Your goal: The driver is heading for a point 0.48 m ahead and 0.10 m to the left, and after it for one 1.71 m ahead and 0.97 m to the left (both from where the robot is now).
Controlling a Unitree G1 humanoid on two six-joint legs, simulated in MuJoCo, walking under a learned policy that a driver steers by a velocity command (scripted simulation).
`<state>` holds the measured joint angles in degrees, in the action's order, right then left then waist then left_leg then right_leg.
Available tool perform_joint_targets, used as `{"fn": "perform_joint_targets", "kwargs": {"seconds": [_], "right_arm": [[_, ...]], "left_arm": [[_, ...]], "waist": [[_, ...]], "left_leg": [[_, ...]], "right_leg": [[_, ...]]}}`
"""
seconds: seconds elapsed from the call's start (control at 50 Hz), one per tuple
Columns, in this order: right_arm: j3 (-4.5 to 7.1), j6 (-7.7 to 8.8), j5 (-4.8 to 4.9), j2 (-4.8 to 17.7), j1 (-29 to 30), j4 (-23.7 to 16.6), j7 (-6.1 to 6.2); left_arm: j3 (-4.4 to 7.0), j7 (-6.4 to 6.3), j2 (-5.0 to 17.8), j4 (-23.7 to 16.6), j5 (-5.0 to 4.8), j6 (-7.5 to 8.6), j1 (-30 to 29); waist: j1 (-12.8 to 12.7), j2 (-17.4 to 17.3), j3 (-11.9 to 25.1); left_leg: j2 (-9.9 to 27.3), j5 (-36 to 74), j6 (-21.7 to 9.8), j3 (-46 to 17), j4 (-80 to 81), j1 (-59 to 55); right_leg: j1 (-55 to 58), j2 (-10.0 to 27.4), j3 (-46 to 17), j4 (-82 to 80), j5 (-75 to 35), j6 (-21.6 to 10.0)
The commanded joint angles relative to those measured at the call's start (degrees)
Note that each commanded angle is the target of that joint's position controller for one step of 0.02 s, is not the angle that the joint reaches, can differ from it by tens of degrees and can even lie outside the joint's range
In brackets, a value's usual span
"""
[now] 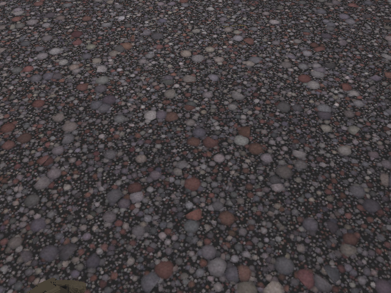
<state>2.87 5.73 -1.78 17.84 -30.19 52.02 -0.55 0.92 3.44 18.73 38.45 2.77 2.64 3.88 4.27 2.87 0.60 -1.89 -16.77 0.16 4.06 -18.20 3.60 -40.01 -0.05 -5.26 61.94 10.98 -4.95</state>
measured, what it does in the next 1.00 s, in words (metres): walks ahead, turning left: right foot, then left foot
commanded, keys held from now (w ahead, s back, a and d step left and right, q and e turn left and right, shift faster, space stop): w+shift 0.14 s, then w+q+shift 0.86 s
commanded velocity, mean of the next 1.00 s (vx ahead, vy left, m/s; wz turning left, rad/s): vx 1.00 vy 0.00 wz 0.56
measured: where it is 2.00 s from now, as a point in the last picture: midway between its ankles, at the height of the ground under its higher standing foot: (38, 102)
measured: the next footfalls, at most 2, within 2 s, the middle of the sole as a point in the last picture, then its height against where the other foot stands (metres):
right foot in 0.18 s outside the picture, level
left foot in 0.64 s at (170, 217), level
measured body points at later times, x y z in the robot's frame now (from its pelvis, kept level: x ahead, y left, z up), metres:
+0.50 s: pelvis +0.47 -0.02 -0.01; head +0.49 -0.02 +0.44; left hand +0.39 +0.25 -0.14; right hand +0.67 -0.26 -0.12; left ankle +0.64 +0.12 -0.66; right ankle +0.33 -0.10 -0.74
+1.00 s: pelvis +0.94 +0.09 -0.01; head +0.97 +0.10 +0.44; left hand +1.07 +0.40 -0.05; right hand +1.07 -0.19 -0.13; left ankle +0.76 +0.05 -0.74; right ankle +1.21 +0.04 -0.71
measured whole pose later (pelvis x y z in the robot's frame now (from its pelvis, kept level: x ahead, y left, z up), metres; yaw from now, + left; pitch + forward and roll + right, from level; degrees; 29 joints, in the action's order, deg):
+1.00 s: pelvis +0.94 +0.09 -0.01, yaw +36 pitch +3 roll +0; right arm 5.1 3.6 0.0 19.0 -26.0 48.3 -0.8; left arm -2.5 0.9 14.7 32.8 1.7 4.0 -2.8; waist 8.2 -0.5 -1.7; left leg -9.3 -23.1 -8.6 -15.5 -19.0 -4.2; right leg -36.7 4.7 -4.9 31.9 -0.6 2.2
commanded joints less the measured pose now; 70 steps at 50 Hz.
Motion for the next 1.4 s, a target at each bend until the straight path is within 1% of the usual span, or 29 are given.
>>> {"fn": "perform_joint_targets", "kwargs": {"seconds": [0.02, 0.12, 0.16, 0.18, 0.2, 0.22, 0.24, 0.28, 0.34, 0.42, 0.54, 0.6, 0.62, 0.64, 0.66, 0.68, 0.72, 0.78, 0.84, 0.96, 1.0, 1.04, 1.06, 1.08, 1.1, 1.14, 1.22, 1.36, 1.4], "right_arm": [[0.34, 1.95, 0.68, 5.3, 5.1, -3.9, -0.26], [0.67, 1.56, 1.09, 9.8, -0.1, -0.2, -0.12], [0.92, 0.14, 0.72, 12.0, 0.1, 0.7, 0.98], [0.66, -0.3, 0.94, 11.3, 1.9, 0.0, 1.17], [-0.68, -0.25, 0.06, 3.9, 0.4, -2.0, 0.71], [-1.28, -0.05, 3.15, 0.7, -4.9, -4.5, 0.39], [-0.02, -0.3, 2.53, 6.1, 3.5, -5.2, 0.87], [-0.47, -0.71, 2.22, 3.6, 7.6, -4.9, 0.02], [-0.57, -3.86, 0.62, 0.5, 6.1, -3.7, -1.59], [-1.04, -4.89, 0.84, -1.4, 18.3, -8.6, -2.79], [-1.9, -4.04, 0.85, 0.3, 25.8, -11.5, -4.42], [0.64, -4.68, 0.72, 6.8, 4.6, -5.7, -3.42], [2.38, -4.77, 0.8, 9.5, -7.9, -1.9, -2.27], [3.6, -4.83, 2.01, 11.1, -6.5, -1.2, -0.91], [4.28, -5.57, 1.57, 15.2, -0.4, -2.5, -0.66], [5.09, -5.87, 0.63, 17.8, 2.4, -5.4, -0.21], [3.61, -5.36, 0.39, 9.4, 7.0, -5.9, 0.46], [2.54, -2.7, 1.29, 7.6, 9.7, -6.0, 0.86], [3.03, -1.08, 1.52, 8.9, 9.4, -6.7, 0.55], [4.56, -1.44, 2.01, 10.4, 5.7, -6.9, -0.19], [5.02, -1.45, 1.52, 12.1, 7.4, -7.6, 0.18], [4.97, -0.75, 0.88, 12.9, 13.0, -9.0, -0.28], [2.29, -0.09, 0.38, 3.0, 14.3, -11.3, 0.08], [0.57, -0.41, 3.88, -0.2, 5.3, -15.2, -0.12], [0.8, -1.9, 1.64, 5.2, 10.1, -12.5, 0.55], [1.38, -3.11, 0.19, 6.6, 16.1, -12.9, -1.01], [-0.28, -5.75, -0.42, 1.6, 21.6, -17.3, -3.58], [-1.75, -6.07, -0.13, 2.1, 35.2, -23.0, -5.46], [-2.03, -5.75, 0.03, 1.6, 36.7, -22.7, -5.67]], "left_arm": [[-1.27, 1.27, 1.3, -6.6, -0.29, 0.83, -7.4], [-1.6, 0.67, 1.6, -6.0, -0.04, 1.23, -8.6], [0.18, -0.98, 4.9, -1.2, 0.37, 1.3, 7.2], [1.7, -2.09, 7.8, 2.4, 0.69, 1.34, 18.4], [3.18, -3.28, 12.8, 4.2, 1.49, 1.5, 25.0], [3.77, -3.45, 14.5, 2.9, 1.5, 1.23, 22.8], [3.71, -3.34, 10.4, 3.4, 0.25, 1.21, 18.9], [2.63, -2.99, 4.5, 5.0, 0.16, 2.63, 13.6], [1.7, -2.93, 0.6, 7.5, -1.3, 4.47, 13.7], [1.37, -2.64, -0.6, 9.9, -2.01, 5.83, 15.0], [1.73, -4.95, 4.8, 11.2, -2.41, 5.8, 18.3], [3.33, -6.77, 10.1, 8.7, -1.33, 3.03, 13.1], [3.76, -6.5, 10.8, 7.5, -0.68, 1.98, 9.3], [3.0, -4.84, 6.2, 8.0, -0.36, 1.74, 8.1], [0.71, -4.46, -1.6, 3.0, 0.66, 3.19, 10.9], [-0.14, -4.05, -0.2, -2.3, -0.82, 4.72, 13.0], [0.31, -3.77, 4.4, -1.2, -0.2, 5.82, 7.6], [-0.62, -3.64, 2.3, -1.5, 1.84, 2.06, 7.1], [-1.61, -2.73, 0.5, -6.0, 0.98, 1.07, -2.0], [-1.74, -2.58, 0.8, -9.4, -1.46, 1.75, -9.2], [-0.13, -3.47, 4.6, -7.4, -1.46, 2.12, -2.3], [2.67, -5.28, 10.2, -2.3, -1.26, 2.67, 19.8], [3.82, -6.32, 13.5, -0.2, 0.46, 2.85, 31.2], [4.84, -5.67, 17.9, -1.5, 1.68, 2.46, 22.6], [4.19, -5.21, 10.3, -3.5, 1.06, 1.96, 14.5], [2.7, -4.65, 4.1, -1.8, 0.63, 1.6, 12.0], [1.93, -3.59, 1.1, 5.0, -1.44, 3.55, 17.9], [2.52, -3.52, 4.1, 8.4, -1.03, 4.97, 19.6], [2.74, -4.07, 5.9, 9.1, -0.95, 4.51, 22.2]], "waist": [[-3.7, -5.6, -7.9], [-4.8, -8.3, -4.7], [-12.8, -11.1, 5.1], [-18.5, -10.1, 10.0], [-16.2, 2.1, 17.1], [-10.9, 11.1, 25.6], [-11.5, 1.4, 15.7], [-7.2, -3.0, 1.4], [-2.7, 0.0, -2.5], [-2.6, 0.8, -8.0], [-1.7, 0.1, -6.2], [10.0, 4.1, 5.2], [15.5, 2.1, 9.0], [12.7, -7.2, 4.4], [3.0, -17.5, 2.7], [1.4, -17.3, 13.7], [-2.1, 2.1, -0.7], [-7.3, 4.7, -6.2], [-5.1, 1.3, -7.9], [0.9, -5.7, -2.8], [-2.6, -6.0, 2.2], [-15.3, -4.5, 13.3], [-17.2, 7.6, 19.4], [-7.2, 25.8, 24.2], [-7.8, 10.7, 13.8], [-7.4, -0.9, 3.8], [-5.0, 2.1, -1.8], [-4.6, -1.0, -9.4], [-4.9, -0.7, -8.6]], "left_leg": [[12.5, 13.2, -8.0, -7.0, 17.2, 7.5], [14.0, 58.5, -7.0, 0.1, 11.0, -3.8], [15.0, 72.1, -5.8, 0.4, -11.7, -3.7], [12.9, 61.0, -5.2, 0.0, -28.6, 5.9], [6.6, 11.7, -6.0, -1.2, -50.3, 18.9], [0.1, -10.2, -5.8, -8.4, -66.9, 34.5], [4.0, -2.7, -6.6, -9.7, -66.5, 39.9], [7.7, 3.6, -5.9, -8.8, -59.2, 37.1], [10.3, 4.5, -4.7, -9.0, -55.3, 32.5], [9.8, 14.2, -4.4, -4.1, -47.2, 38.4], [0.6, 26.1, -8.6, 8.2, -23.4, 25.3], [-4.6, 16.1, -11.9, 6.9, -24.0, 2.9], [-3.5, 11.1, -14.8, 1.6, -21.3, -9.6], [-0.5, 7.9, -17.2, -4.1, -17.7, -12.7], [6.4, 24.9, -22.0, -22.8, -21.2, -18.7], [15.4, -0.3, -31.2, -47.6, -3.5, -26.8], [14.8, -11.1, -24.5, -47.5, 7.3, -8.4], [7.4, 1.9, -21.8, -34.0, 7.9, 12.8], [2.0, 10.6, -19.9, -26.3, 9.9, 21.5], [1.8, 28.8, -13.3, -26.5, 3.2, 7.6], [2.1, 40.4, -10.7, -27.6, -6.3, 3.3], [-1.0, 39.1, -8.2, -24.6, -32.2, 11.6], [-4.7, -2.3, -8.7, -19.7, -52.1, 22.8], [-7.3, -13.9, -7.2, -13.7, -63.8, 38.1], [-1.2, -5.7, -7.5, -11.9, -66.1, 42.9], [3.1, 0.8, -6.3, -9.3, -60.6, 40.6], [7.4, 3.4, -5.5, -8.5, -58.0, 42.3], [5.5, 17.2, -7.3, 1.6, -34.3, 38.1], [1.6, 16.2, -9.7, 6.9, -28.0, 32.0]], "right_leg": [[0.7, 1.8, 4.1, -14.8, -8.6, 0.4], [14.9, -2.5, 12.5, -25.6, -8.1, -3.6], [33.2, -5.3, 10.9, -27.0, -1.6, -5.4], [48.1, -1.3, 6.2, -29.0, -0.3, -6.2], [60.9, 14.2, -10.7, -29.0, 15.3, -5.5], [68.5, 26.5, -41.0, -40.8, 24.9, -9.4], [60.3, 22.3, -34.5, -44.6, 24.0, -7.8], [42.1, 17.9, -17.9, -47.9, 8.5, -6.2], [32.3, 14.2, -5.0, -52.7, 1.2, -3.1], [30.8, 9.4, 11.6, -55.9, -19.4, 1.2], [39.2, 9.0, 21.9, -50.7, -59.7, 5.4], [39.8, 12.4, 19.9, -23.0, -78.4, 5.5], [32.2, 12.2, 18.3, -3.0, -68.5, 4.6], [20.3, 1.7, 17.8, 21.2, -11.9, 3.9], [-0.6, -3.9, 11.4, 38.7, 18.5, 5.5], [-11.2, -3.3, 0.6, 39.8, 17.9, 5.5], [-9.7, 2.6, -0.8, 25.7, 9.1, 4.9], [1.4, 7.0, 0.2, 12.8, 10.3, 8.3], [7.8, 7.7, 4.0, -5.5, 0.5, 9.8], [16.4, 2.1, 4.6, -29.8, -15.8, 7.2], [25.8, -0.7, 3.7, -32.5, -9.3, 6.3], [50.0, 2.8, 1.9, -29.8, 1.5, 4.6], [62.3, 17.9, -13.4, -31.5, 21.7, 4.3], [65.8, 29.8, -50.2, -47.8, 35.5, -1.8], [56.4, 25.9, -45.3, -49.4, 44.6, -2.8], [43.6, 20.2, -22.9, -47.7, 22.7, -1.3], [36.6, 16.5, -3.7, -50.5, 2.3, 1.5], [35.0, 12.0, 18.3, -56.7, -21.8, 4.1], [39.0, 11.4, 21.9, -52.9, -45.6, 5.6]]}}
